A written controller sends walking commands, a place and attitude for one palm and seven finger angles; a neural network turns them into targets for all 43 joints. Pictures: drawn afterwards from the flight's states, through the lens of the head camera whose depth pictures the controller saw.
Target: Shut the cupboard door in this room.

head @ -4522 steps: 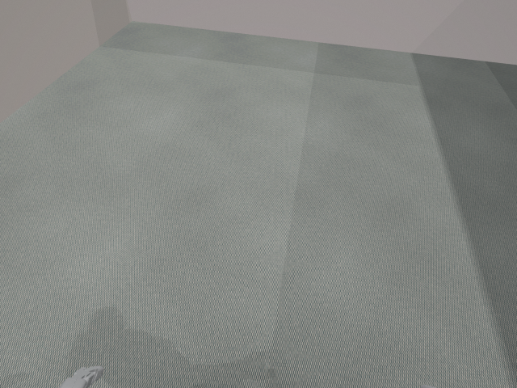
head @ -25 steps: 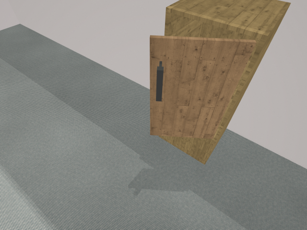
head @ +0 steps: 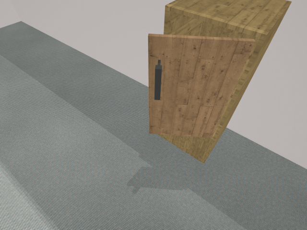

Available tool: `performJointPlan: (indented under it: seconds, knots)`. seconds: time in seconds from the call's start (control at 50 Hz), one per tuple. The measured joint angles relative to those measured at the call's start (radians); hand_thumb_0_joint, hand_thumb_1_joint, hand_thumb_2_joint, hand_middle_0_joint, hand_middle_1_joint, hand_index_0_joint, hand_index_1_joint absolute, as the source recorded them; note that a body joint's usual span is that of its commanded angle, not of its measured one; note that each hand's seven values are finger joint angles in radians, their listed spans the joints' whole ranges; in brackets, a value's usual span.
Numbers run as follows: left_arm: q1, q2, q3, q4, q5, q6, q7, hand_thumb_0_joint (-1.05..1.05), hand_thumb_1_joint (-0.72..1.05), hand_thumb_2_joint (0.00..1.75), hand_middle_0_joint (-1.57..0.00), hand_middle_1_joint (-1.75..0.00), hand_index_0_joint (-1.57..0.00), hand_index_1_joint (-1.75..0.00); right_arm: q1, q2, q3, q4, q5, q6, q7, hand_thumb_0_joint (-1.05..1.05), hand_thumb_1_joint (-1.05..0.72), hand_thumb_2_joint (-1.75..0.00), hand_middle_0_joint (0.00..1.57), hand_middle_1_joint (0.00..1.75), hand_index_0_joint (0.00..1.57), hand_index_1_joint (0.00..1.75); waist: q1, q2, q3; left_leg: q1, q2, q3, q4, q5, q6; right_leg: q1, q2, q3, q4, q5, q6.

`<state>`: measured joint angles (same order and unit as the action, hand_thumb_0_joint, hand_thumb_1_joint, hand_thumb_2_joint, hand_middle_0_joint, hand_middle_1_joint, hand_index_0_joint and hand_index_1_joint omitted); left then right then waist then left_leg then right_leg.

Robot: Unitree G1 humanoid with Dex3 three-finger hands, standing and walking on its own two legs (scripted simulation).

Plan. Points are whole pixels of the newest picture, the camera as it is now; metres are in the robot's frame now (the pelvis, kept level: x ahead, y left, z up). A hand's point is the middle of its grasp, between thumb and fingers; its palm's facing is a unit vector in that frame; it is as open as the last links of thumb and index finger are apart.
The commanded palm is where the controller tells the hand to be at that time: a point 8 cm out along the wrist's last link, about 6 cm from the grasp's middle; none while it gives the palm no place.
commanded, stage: shuffle to correct the standing spot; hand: left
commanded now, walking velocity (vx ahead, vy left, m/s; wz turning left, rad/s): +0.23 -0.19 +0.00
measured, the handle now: (158, 80) +0.66 +0.03 -0.01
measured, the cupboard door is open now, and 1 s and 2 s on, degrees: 33 33 33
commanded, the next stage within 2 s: come to a stop and stand still in 0.94 s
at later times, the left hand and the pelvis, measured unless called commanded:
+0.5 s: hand out of the picture +0.00 +0.09 -0.18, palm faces +0.13 -0.97 -0.19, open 7.4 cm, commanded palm none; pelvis +0.08 -0.07 -0.01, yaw +2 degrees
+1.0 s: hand (143, 197) +0.25 +0.05 -0.18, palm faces +0.03 -0.99 -0.16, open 7.4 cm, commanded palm none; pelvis +0.20 -0.13 +0.00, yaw -1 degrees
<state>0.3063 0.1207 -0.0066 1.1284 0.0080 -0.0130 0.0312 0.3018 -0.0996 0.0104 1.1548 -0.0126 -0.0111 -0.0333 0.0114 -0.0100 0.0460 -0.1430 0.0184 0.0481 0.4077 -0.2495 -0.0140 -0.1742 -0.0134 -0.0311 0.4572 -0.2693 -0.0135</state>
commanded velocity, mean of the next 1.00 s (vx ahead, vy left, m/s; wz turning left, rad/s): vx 0.15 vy -0.17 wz -0.01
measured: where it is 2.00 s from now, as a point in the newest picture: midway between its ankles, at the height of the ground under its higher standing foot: outside the picture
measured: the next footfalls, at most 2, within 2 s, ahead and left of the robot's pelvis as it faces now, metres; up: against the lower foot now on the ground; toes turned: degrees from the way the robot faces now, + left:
left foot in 0.70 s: +0.25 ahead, +0.00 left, +0.00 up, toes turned +7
right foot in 1.12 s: +0.29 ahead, -0.33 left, +0.00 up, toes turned -6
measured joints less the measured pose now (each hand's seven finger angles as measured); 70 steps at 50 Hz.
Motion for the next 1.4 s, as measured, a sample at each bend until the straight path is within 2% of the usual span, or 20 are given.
performJointPlan:
  seconds: [0.26,0.32,0.36,0.42,0.48,0.56,0.64,0.68,0.72,0.76,0.82,0.9,0.98,1.08,1.12,1.14,1.18,1.22,1.32,1.4]
  knots:
    - [0.070,0.022,0.039,-0.018,0.021,0.021,-0.031,0.01,0.90,0.89,-0.20,-0.30,-0.20,-0.30,0.053,-0.001,-0.036,-0.023,-0.020,0.003,-0.001,0.01,-0.91,-0.90,0.20,0.30,0.20,0.30,-0.010,-0.033,-0.045,-0.037,0.020,-0.004,0.119,-0.106,-0.022,-0.057,0.013,-0.007,0.160,-0.126,-0.031]
    - [0.066,0.027,0.050,-0.026,0.022,0.016,-0.040,0.01,0.90,0.89,-0.20,-0.30,-0.20,-0.30,0.077,-0.009,-0.043,-0.022,-0.022,-0.004,-0.006,0.00,-0.91,-0.90,0.20,0.30,0.20,0.30,-0.019,-0.008,-0.041,-0.050,0.045,-0.028,0.151,-0.137,-0.040,-0.049,0.036,-0.033,0.164,-0.153,-0.055]
    - [0.060,0.028,0.057,-0.038,0.021,-0.006,-0.038,0.01,0.90,0.89,-0.20,-0.30,-0.20,-0.30,0.085,-0.015,-0.044,-0.012,-0.017,0.001,-0.008,0.00,-0.90,-0.90,0.20,0.30,0.20,0.30,-0.016,0.008,-0.034,-0.103,0.063,-0.028,0.277,-0.193,-0.012,-0.029,0.052,-0.060,0.144,-0.162,-0.071]
    - [0.075,0.034,0.057,-0.055,0.017,-0.040,-0.018,0.01,0.91,0.89,-0.20,-0.30,-0.20,-0.30,0.054,-0.015,-0.045,0.001,-0.016,0.020,-0.004,0.01,-0.90,-0.90,0.20,0.30,0.20,0.30,0.014,-0.021,-0.016,-0.240,0.045,0.000,0.617,-0.283,0.009,0.018,0.052,-0.069,0.090,-0.157,-0.092]
    - [0.110,0.020,0.047,-0.046,0.019,-0.045,-0.004,0.00,0.91,0.89,-0.20,-0.30,-0.20,-0.30,-0.015,-0.030,-0.055,-0.021,-0.017,0.023,0.006,0.01,-0.90,-0.90,0.20,0.30,0.20,0.30,0.033,-0.038,0.005,-0.346,0.041,0.044,0.748,-0.253,0.011,0.073,0.061,-0.058,0.016,-0.135,-0.102]
    - [0.161,-0.014,0.029,-0.015,0.023,-0.036,0.000,0.00,0.90,0.89,-0.20,-0.30,-0.20,-0.30,-0.134,-0.046,-0.062,-0.085,-0.013,0.016,0.018,0.01,-0.91,-0.90,0.19,0.30,0.19,0.30,0.034,-0.033,0.024,-0.418,0.043,0.082,0.634,-0.131,0.010,0.135,0.090,-0.038,-0.069,-0.116,-0.108]
    - [0.190,-0.030,0.020,0.014,0.021,-0.029,-0.003,0.01,0.90,0.89,-0.20,-0.30,-0.20,-0.30,-0.236,-0.034,-0.053,-0.135,-0.008,-0.006,0.015,0.01,-0.91,-0.90,0.19,0.29,0.19,0.30,0.038,-0.035,0.046,-0.383,0.017,0.112,0.404,-0.060,0.027,0.185,0.118,-0.022,-0.081,-0.141,-0.112]
    - [0.202,-0.030,0.019,0.025,0.016,-0.024,-0.005,0.01,0.90,0.89,-0.20,-0.30,-0.20,-0.30,-0.261,-0.024,-0.044,-0.150,-0.008,-0.023,0.005,0.01,-0.91,-0.90,0.19,0.29,0.19,0.30,0.037,-0.034,0.048,-0.308,-0.001,0.127,0.264,0.024,0.048,0.176,0.131,-0.024,0.014,-0.171,-0.105]
    - [0.205,-0.029,0.021,0.029,0.003,-0.013,-0.008,0.01,0.90,0.89,-0.20,-0.30,-0.20,-0.30,-0.267,-0.011,-0.036,-0.167,-0.014,-0.042,-0.004,0.00,-0.91,-0.90,0.19,0.30,0.19,0.30,0.032,-0.032,0.040,-0.260,0.011,0.130,0.235,0.026,0.108,0.049,0.137,-0.028,0.341,-0.207,-0.057]
    - [0.175,-0.013,0.029,0.018,0.006,0.007,-0.007,0.01,0.90,0.89,-0.21,-0.30,-0.20,-0.30,-0.249,-0.001,-0.026,-0.174,-0.008,-0.048,-0.005,0.00,-0.91,-0.90,0.20,0.30,0.20,0.30,0.031,-0.051,0.035,-0.229,0.015,0.143,0.251,-0.026,0.106,-0.095,0.113,-0.005,0.676,-0.218,-0.031]
    - [0.097,0.018,0.050,-0.032,0.022,0.025,-0.016,0.01,0.90,0.89,-0.20,-0.30,-0.20,-0.30,-0.190,0.001,-0.024,-0.157,-0.008,-0.046,-0.009,0.00,-0.90,-0.90,0.20,0.30,0.20,0.30,0.034,-0.049,0.022,-0.173,0.024,0.125,0.187,-0.016,0.070,-0.258,0.045,0.011,0.850,-0.126,0.001]
    - [0.003,0.041,0.068,-0.120,0.026,0.028,-0.029,0.01,0.91,0.89,-0.20,-0.30,-0.20,-0.30,-0.139,-0.045,-0.059,-0.144,-0.008,-0.044,-0.016,-0.03,-0.96,-0.90,0.20,0.30,0.20,0.30,0.032,-0.038,0.010,-0.132,0.044,0.097,0.102,0.019,0.050,-0.377,-0.050,0.054,0.756,-0.025,0.030]
    - [-0.070,0.065,0.077,-0.158,0.026,0.037,-0.036,0.01,0.92,0.89,-0.20,-0.30,-0.20,-0.30,-0.096,-0.076,-0.066,-0.132,-0.024,-0.020,0.000,-0.03,-0.95,-0.90,0.20,0.30,0.20,0.30,0.012,-0.026,0.009,-0.113,0.077,0.070,0.062,0.030,0.015,-0.370,-0.102,0.039,0.531,-0.002,0.056]
    - [-0.120,0.092,0.076,-0.169,0.022,0.043,-0.051,0.01,0.92,0.89,-0.20,-0.30,-0.20,-0.30,-0.045,-0.091,-0.078,-0.133,-0.032,0.008,0.010,-0.01,-0.92,-0.90,0.20,0.30,0.20,0.30,-0.037,-0.003,0.019,-0.124,0.123,0.043,0.089,0.002,-0.044,-0.260,-0.082,-0.023,0.249,-0.017,0.064]
    - [-0.120,0.103,0.071,-0.176,0.021,0.025,-0.053,0.01,0.91,0.89,-0.20,-0.30,-0.20,-0.30,-0.014,-0.097,-0.080,-0.133,-0.030,0.019,0.011,0.00,-0.92,-0.90,0.20,0.30,0.20,0.30,-0.046,-0.007,0.015,-0.147,0.128,0.038,0.156,-0.041,-0.064,-0.178,-0.071,-0.036,0.104,0.042,0.057]
    - [-0.126,0.095,0.071,-0.167,0.022,0.010,-0.045,0.01,0.91,0.89,-0.20,-0.30,-0.20,-0.30,-0.012,-0.107,-0.081,-0.125,-0.026,0.027,0.010,0.00,-0.91,-0.90,0.20,0.30,0.20,0.30,-0.042,0.006,0.019,-0.169,0.131,0.023,0.220,-0.117,-0.062,-0.181,-0.062,-0.038,0.114,0.022,0.048]
    - [-0.136,0.070,0.052,-0.150,0.019,0.000,-0.034,0.01,0.91,0.89,-0.20,-0.30,-0.20,-0.30,-0.016,-0.126,-0.081,-0.115,-0.015,0.048,0.002,0.00,-0.91,-0.90,0.20,0.30,0.20,0.30,-0.050,0.040,0.035,-0.202,0.106,-0.028,0.332,-0.252,-0.044,-0.178,-0.047,-0.049,0.150,-0.009,0.026]
    - [-0.138,0.049,0.039,-0.144,0.018,-0.005,-0.025,0.01,0.91,0.89,-0.20,-0.30,-0.20,-0.30,-0.017,-0.127,-0.079,-0.110,-0.008,0.055,-0.002,0.00,-0.91,-0.90,0.19,0.30,0.19,0.30,-0.051,0.043,0.040,-0.228,0.066,-0.029,0.430,-0.295,-0.041,-0.159,-0.051,-0.053,0.142,-0.012,0.012]
    - [-0.146,0.037,0.041,-0.153,0.012,-0.003,0.000,0.00,0.93,0.89,-0.21,-0.30,-0.20,-0.30,-0.050,-0.107,-0.073,-0.112,-0.004,0.079,0.010,0.01,-0.91,-0.90,0.19,0.29,0.19,0.30,-0.023,0.019,0.054,-0.301,-0.014,-0.009,0.659,-0.250,-0.060,-0.112,-0.064,-0.059,0.086,0.017,-0.007]
    - [-0.136,0.042,0.046,-0.157,0.014,0.005,0.013,0.00,0.92,0.89,-0.21,-0.30,-0.20,-0.30,-0.108,-0.103,-0.077,-0.140,-0.011,0.106,0.024,0.01,-0.91,-0.90,0.19,0.30,0.19,0.30,0.001,0.009,0.060,-0.348,-0.037,-0.013,0.745,-0.186,-0.072,-0.106,-0.074,-0.065,0.055,0.046,-0.008]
